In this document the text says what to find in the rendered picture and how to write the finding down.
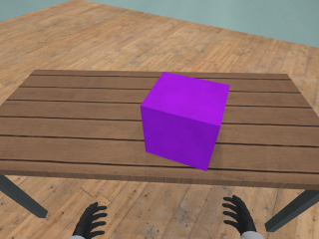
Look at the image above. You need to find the table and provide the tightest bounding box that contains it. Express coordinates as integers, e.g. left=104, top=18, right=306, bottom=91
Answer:
left=0, top=69, right=319, bottom=232

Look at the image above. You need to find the carton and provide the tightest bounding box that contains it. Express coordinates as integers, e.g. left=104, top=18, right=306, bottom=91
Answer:
left=140, top=72, right=230, bottom=171

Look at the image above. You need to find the right robot hand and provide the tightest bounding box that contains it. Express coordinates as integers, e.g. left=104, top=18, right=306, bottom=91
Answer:
left=222, top=194, right=257, bottom=237

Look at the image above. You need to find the left robot hand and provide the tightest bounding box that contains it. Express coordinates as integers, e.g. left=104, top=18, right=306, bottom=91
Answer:
left=72, top=202, right=108, bottom=239

